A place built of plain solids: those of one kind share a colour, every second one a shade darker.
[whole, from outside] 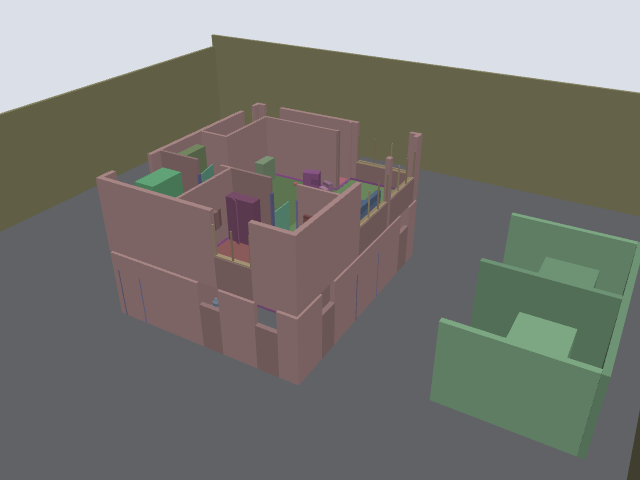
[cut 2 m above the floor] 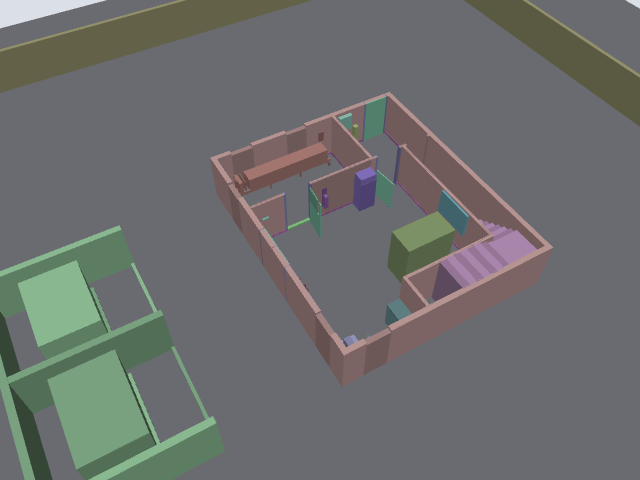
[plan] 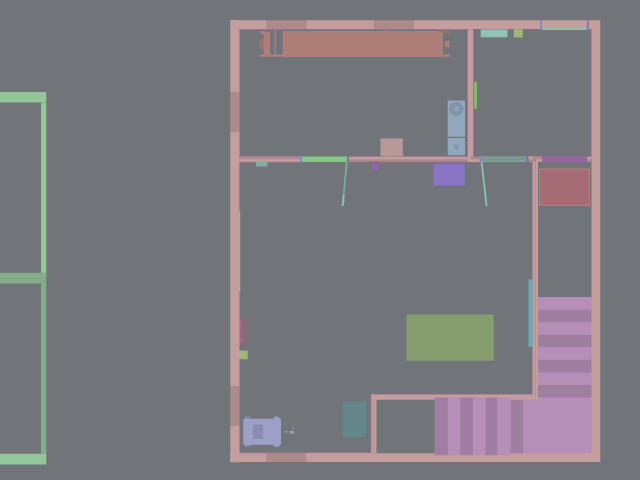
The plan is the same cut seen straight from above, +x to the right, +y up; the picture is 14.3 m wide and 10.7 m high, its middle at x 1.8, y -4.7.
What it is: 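The compact control house of a substation's compound, two storeys; at grade the switch room, one rank of gear over its trench, a battery room, the lobby; above, up a stair of two flights round a corner between walls, the control room, glazed toward the compound, a mess, a wash room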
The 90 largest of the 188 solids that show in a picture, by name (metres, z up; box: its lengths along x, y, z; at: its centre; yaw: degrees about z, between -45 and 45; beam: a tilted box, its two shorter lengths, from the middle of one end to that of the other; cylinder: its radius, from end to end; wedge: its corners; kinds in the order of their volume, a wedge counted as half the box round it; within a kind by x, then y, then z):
{
 "yard_bound_1": {"box": [0.2, 30.91, 5.5], "at": [-10.46, -3.75, 2.7]},
 "yard_bound_2": {"box": [28.8, 0.2, 6.2], "at": [3.84, -19.11, 3.05]},
 "yard_bound_3": {"box": [28.8, 0.2, 5.5], "at": [3.84, 11.6, 2.7]},
 "yard_bound_4": {"box": [0.2, 30.91, 5.5], "at": [18.14, -3.75, 2.7]},
 "wall_1": {"box": [0.2, 0.51, 2.95], "at": [-0.1, -9.4, 4.38]},
 "wall_2": {"box": [0.2, 0.81, 2.85], "at": [-0.1, -9.25, 1.38]},
 "wall_3": {"box": [0.2, 0.91, 1.95], "at": [-0.1, -8.4, 0.93]},
 "wall_4": {"box": [0.2, 2.41, 1.15], "at": [-0.1, -7.95, 3.48]},
 "wall_5": {"box": [0.2, 5.06, 2.85], "at": [-0.1, -5.42, 1.38]},
 "wall_6": {"box": [0.2, 2.41, 1.15], "at": [-0.1, -5.3, 3.48]},
 "wall_7": {"box": [0.2, 1.21, 2.95], "at": [-0.1, -3.5, 4.38]},
 "wall_8": {"box": [0.2, 0.61, 2.85], "at": [-0.1, -2.6, 1.38]},
 "wall_9": {"box": [0.2, 0.91, 1.95], "at": [-0.1, -1.85, 0.93]},
 "wall_10": {"box": [0.2, 3.1, 2.95], "at": [-0.1, -1.35, 4.38]},
 "wall_11": {"box": [0.2, 1.61, 2.85], "at": [-0.1, -0.6, 1.38]},
 "wall_12": {"box": [0.51, 0.2, 2.95], "at": [0.05, -9.55, 4.38]},
 "wall_13": {"box": [0.81, 0.2, 2.85], "at": [0.2, -9.55, 1.38]},
 "wall_14": {"box": [0.81, 0.2, 2.85], "at": [0.2, 0.1, 1.38]},
 "wall_15": {"box": [1.71, 0.2, 2.95], "at": [0.65, 0.1, 4.38]},
 "wall_16": {"box": [1.67, 0.06, 2.95], "at": [0.83, -2.93, 4.38]},
 "wall_17": {"box": [0.91, 0.2, 1.95], "at": [1.05, -9.55, 0.93]},
 "wall_18": {"box": [0.91, 0.2, 1.95], "at": [1.05, 0.1, 0.93]},
 "wall_19": {"box": [2.41, 0.2, 1.15], "at": [1.5, -9.55, 3.48]},
 "wall_20": {"box": [1.51, 0.2, 2.85], "at": [2.25, -9.55, 1.38]},
 "wall_21": {"box": [1.51, 0.2, 2.85], "at": [2.25, 0.1, 1.38]},
 "wall_22": {"box": [1.51, 0.2, 1.25], "at": [2.25, 0.1, 3.52]},
 "wall_23": {"box": [0.91, 0.2, 1.95], "at": [3.45, 0.1, 0.93]},
 "wall_24": {"box": [1.76, 0.06, 2.95], "at": [3.62, -2.87, 4.38]},
 "wall_25": {"box": [1.82, 0.06, 2.95], "at": [3.65, -2.93, 4.38]},
 "wall_26": {"box": [1.51, 0.2, 2.95], "at": [3.75, 0.1, 4.38]},
 "wall_27": {"box": [2.71, 0.06, 2.85], "at": [3.8, -2.87, 1.38]},
 "wall_28": {"box": [2.77, 0.06, 2.85], "at": [3.83, -2.93, 1.38]},
 "wall_29": {"box": [0.06, 2.9, 2.95], "at": [4.47, -1.45, 4.38]},
 "wall_30": {"box": [0.06, 2.9, 2.95], "at": [4.53, -1.45, 4.38]},
 "wall_31": {"box": [1.26, 0.2, 2.85], "at": [4.53, 0.1, 1.38]},
 "wall_32": {"box": [3.66, 0.06, 2.85], "at": [4.77, -8.17, 1.38]},
 "wall_33": {"box": [3.66, 0.06, 2.95], "at": [4.77, -8.17, 4.38]},
 "wall_34": {"box": [3.66, 0.06, 3.2], "at": [4.83, -8.23, 1.55]},
 "wall_35": {"box": [3.71, 0.2, 2.95], "at": [4.85, -9.55, 4.38]},
 "wall_36": {"box": [0.06, 2.9, 2.85], "at": [5.12, -1.45, 1.38]},
 "wall_37": {"box": [0.06, 2.9, 2.85], "at": [5.18, -1.45, 1.38]},
 "wall_38": {"box": [5.05, 0.2, 3.2], "at": [5.53, -9.55, 1.55]},
 "wall_39": {"box": [3.55, 0.2, 2.95], "at": [6.28, 0.1, 4.38]},
 "wall_40": {"box": [0.06, 2.91, 2.95], "at": [6.57, -6.75, 4.38]},
 "wall_41": {"box": [0.06, 5.3, 2.85], "at": [6.57, -5.55, 1.38]},
 "wall_42": {"box": [2.9, 0.2, 2.85], "at": [6.6, 0.1, 1.38]},
 "wall_43": {"box": [0.06, 5.36, 3.2], "at": [6.63, -5.58, 1.55]},
 "wall_44": {"box": [1.81, 0.06, 2.95], "at": [6.95, -2.93, 4.38]},
 "wall_45": {"box": [1.81, 0.06, 2.95], "at": [6.95, -2.87, 4.38]},
 "wall_46": {"box": [0.51, 0.2, 2.95], "at": [7.8, -9.55, 4.38]},
 "wall_47": {"box": [0.2, 0.51, 2.95], "at": [7.95, -9.4, 4.38]},
 "wall_48": {"box": [0.2, 2.96, 2.95], "at": [7.95, -6.83, 4.38]},
 "wall_49": {"box": [0.2, 6.75, 3.2], "at": [7.95, -6.28, 1.55]},
 "wall_50": {"box": [0.2, 2.45, 2.95], "at": [7.95, -4.12, 4.38]},
 "wall_51": {"box": [0.2, 0.56, 2.95], "at": [7.95, -2.62, 4.38]},
 "wall_52": {"box": [0.2, 3.1, 2.85], "at": [7.95, -1.35, 1.38]},
 "wall_53": {"box": [0.2, 0.76, 2.95], "at": [7.95, -0.17, 4.38]},
 "yard_pen_1": {"box": [0.24, 8.31, 3.25], "at": [-9.08, -5.55, 1.62]},
 "yard_pen_2": {"box": [2.22, 3.19, 0.22], "at": [-6.98, -7.57, 0.16]},
 "yard_pen_3": {"box": [2.0, 2.97, 1.74], "at": [-6.98, -7.57, 1.14]},
 "yard_pen_4": {"box": [2.13, 2.92, 0.22], "at": [-6.98, -3.53, 0.16]},
 "yard_pen_5": {"box": [1.91, 2.7, 1.75], "at": [-6.98, -3.53, 1.15]},
 "yard_pen_6": {"box": [4.66, 0.24, 3.25], "at": [-6.63, -9.58, 1.62]},
 "yard_pen_7": {"box": [4.66, 0.24, 3.25], "at": [-6.63, -5.55, 1.62]},
 "yard_pen_8": {"box": [4.66, 0.24, 3.25], "at": [-6.63, -1.52, 1.62]},
 "stair_1": {"box": [0.3, 1.29, 3.02], "at": [4.5, -8.86, 1.46]},
 "stair_2": {"box": [0.3, 1.29, 2.85], "at": [4.78, -8.86, 1.38]},
 "stair_3": {"box": [0.3, 1.29, 2.67], "at": [5.06, -8.86, 1.29]},
 "stair_4": {"box": [0.3, 1.29, 2.5], "at": [5.34, -8.86, 1.2]},
 "stair_5": {"box": [0.3, 1.29, 2.33], "at": [5.62, -8.86, 1.11]},
 "stair_6": {"box": [0.3, 1.29, 2.15], "at": [5.9, -8.86, 1.02]},
 "stair_7": {"box": [0.3, 1.29, 1.98], "at": [6.18, -8.86, 0.94]},
 "stair_8": {"box": [0.3, 1.29, 1.8], "at": [6.46, -8.86, 0.85]},
 "stair_9": {"box": [1.29, 1.29, 1.62], "at": [7.25, -8.86, 0.76]},
 "stair_10": {"box": [1.29, 0.3, 1.45], "at": [7.25, -8.08, 0.68]},
 "stair_11": {"box": [1.29, 0.3, 1.27], "at": [7.25, -7.8, 0.59]},
 "stair_12": {"box": [1.29, 0.3, 1.1], "at": [7.25, -7.52, 0.5]},
 "stair_13": {"box": [1.29, 0.3, 0.93], "at": [7.25, -7.24, 0.41]},
 "raised_floor_control_1": {"box": [3.13, 6.68, 0.25], "at": [1.5, -6.17, 3.02]},
 "raised_floor_control_2": {"box": [3.73, 5.43, 0.25], "at": [4.8, -5.55, 3.02]},
 "switchgear_row_1": {"box": [1.95, 1.03, 2.25], "at": [4.7, -6.88, 1.2]},
 "raised_floor_mess_1": {"box": [4.63, 3.03, 0.25], "at": [2.25, -1.45, 3.02]},
 "wc_cubicles_1": {"box": [0.91, 1.54, 2.08], "at": [7.32, -2.03, 4.14]},
 "relay_cubicles_1": {"box": [0.46, 1.6, 2.32], "at": [7.61, -4.12, 4.26]},
 "battery_stand_1": {"box": [3.57, 0.58, 0.6], "at": [2.75, -0.33, 0.61]},
 "lockers_1": {"box": [1.2, 0.45, 1.85], "at": [3.8, -2.56, 4.03]},
 "charger_cubicle_1": {"box": [0.7, 0.47, 1.75], "at": [4.68, -3.25, 0.83]},
 "raised_floor_landing_1": {"box": [1.44, 1.38, 0.25], "at": [3.65, -8.82, 3.02]},
 "cupboard_steel_low_1": {"box": [0.45, 0.92, 1.05], "at": [6.2, -7.4, 3.62]},
 "log_desk_1": {"box": [0.48, 0.8, 1.05], "at": [2.56, -8.7, 0.47]}
}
